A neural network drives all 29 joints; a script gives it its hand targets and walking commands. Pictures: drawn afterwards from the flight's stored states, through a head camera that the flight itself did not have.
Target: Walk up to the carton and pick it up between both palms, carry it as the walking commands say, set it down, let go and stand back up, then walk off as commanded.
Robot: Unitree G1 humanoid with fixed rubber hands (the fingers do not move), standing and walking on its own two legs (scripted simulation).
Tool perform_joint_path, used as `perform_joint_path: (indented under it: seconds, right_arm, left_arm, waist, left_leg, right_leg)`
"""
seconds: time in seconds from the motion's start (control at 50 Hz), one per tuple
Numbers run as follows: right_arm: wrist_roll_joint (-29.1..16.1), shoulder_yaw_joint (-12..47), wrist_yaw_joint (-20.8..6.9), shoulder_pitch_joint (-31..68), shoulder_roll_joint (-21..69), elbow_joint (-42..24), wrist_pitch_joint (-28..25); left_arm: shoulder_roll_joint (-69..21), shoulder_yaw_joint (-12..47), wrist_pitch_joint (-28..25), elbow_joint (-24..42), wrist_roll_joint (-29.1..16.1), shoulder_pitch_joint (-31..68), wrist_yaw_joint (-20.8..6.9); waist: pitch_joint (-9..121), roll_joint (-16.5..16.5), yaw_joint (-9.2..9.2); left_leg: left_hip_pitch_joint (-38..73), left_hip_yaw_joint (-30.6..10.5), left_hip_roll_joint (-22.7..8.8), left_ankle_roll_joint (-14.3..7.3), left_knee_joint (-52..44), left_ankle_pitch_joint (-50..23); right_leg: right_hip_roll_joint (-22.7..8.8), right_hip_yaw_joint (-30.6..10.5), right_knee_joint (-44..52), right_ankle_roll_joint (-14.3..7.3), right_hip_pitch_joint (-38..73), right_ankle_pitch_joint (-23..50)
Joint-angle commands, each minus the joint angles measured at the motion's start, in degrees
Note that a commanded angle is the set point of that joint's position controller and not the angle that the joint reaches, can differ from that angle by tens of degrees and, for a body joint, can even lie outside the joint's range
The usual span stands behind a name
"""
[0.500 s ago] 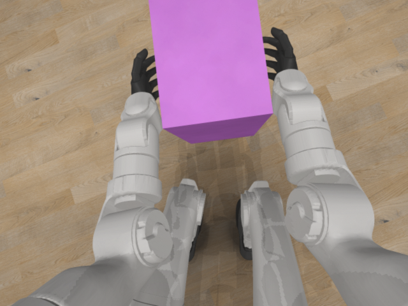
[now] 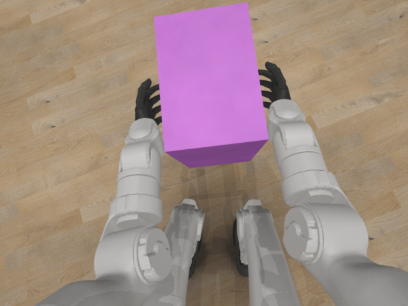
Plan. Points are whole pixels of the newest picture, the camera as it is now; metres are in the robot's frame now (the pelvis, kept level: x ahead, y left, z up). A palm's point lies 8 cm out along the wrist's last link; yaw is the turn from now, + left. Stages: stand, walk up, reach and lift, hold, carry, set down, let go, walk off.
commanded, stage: reach and lift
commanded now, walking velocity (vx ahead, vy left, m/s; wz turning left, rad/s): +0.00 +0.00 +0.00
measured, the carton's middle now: (211, 104) +0.49 +0.04 -0.12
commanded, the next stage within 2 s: none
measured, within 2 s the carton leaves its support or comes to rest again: neither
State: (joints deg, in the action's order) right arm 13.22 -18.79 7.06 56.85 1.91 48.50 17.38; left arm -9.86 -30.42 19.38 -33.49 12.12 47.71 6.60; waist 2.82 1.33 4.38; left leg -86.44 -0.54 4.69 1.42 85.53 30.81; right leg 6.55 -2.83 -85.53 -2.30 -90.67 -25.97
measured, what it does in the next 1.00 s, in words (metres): rises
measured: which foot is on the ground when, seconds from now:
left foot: down 0.00-1.00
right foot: down 0.00-1.00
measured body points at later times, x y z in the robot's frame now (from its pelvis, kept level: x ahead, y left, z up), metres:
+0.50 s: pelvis +0.02 +0.00 +0.06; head +0.20 -0.02 +0.48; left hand +0.41 +0.16 +0.01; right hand +0.46 -0.09 +0.00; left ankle +0.07 +0.13 -0.55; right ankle +0.10 -0.08 -0.55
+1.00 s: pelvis +0.03 +0.01 +0.12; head +0.17 -0.01 +0.55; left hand +0.39 +0.16 +0.08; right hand +0.43 -0.09 +0.07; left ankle +0.07 +0.13 -0.55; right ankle +0.10 -0.08 -0.55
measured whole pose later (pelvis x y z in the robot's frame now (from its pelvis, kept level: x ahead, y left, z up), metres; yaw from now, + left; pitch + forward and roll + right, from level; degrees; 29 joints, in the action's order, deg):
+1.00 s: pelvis +0.03 +0.01 +0.12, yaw -1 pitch +17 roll +2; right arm 14.3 -18.1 6.2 38.7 6.9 43.6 13.8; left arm -13.1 -26.1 16.2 -31.3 13.8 31.4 5.1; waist 0.4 0.4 5.0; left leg -50.2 -2.5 4.4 0.2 54.7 21.9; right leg 5.5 -4.6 -55.0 -2.1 -53.7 -18.4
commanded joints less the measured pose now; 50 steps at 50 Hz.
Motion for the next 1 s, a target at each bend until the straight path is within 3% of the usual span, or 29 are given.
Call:
perform_joint_path:
  seconds: [0.0, 0.46, 0.98]
  right_arm:
    - [-6.3, 24.8, -11.1, 30.4, 66.3, 1.6, -1.8]
    - [-5.0, 26.8, -10.7, 19.2, 67.4, -0.8, -4.7]
    - [-3.3, 27.9, -12.4, 10.7, 66.4, -4.1, -5.5]
  left_arm:
    - [-56.3, 34.2, -2.7, -0.5, -7.3, 43.9, -13.1]
    - [-56.9, 36.4, -5.2, 0.4, -5.6, 31.4, -13.1]
    - [-59.2, 38.5, -5.4, 1.0, -4.0, 20.6, -12.8]
  waist:
    - [53.7, 4.2, 2.42]
    - [46.3, 3.1, 2.20]
    - [36.7, 1.2, 1.70]
  left_leg:
    - [18.4, 0.4, 5.3, 0.4, -9.7, -15.3]
    - [30.7, -1.4, 4.4, -0.2, -21.6, -19.1]
    - [48.9, -3.8, 2.0, -1.1, -38.2, -23.3]
  right_leg:
    - [3.9, -3.0, 10.6, 2.7, 41.3, 14.1]
    - [1.9, -5.2, 22.2, 2.1, 54.2, 19.2]
    - [0.0, -6.1, 37.5, 1.1, 65.5, 19.8]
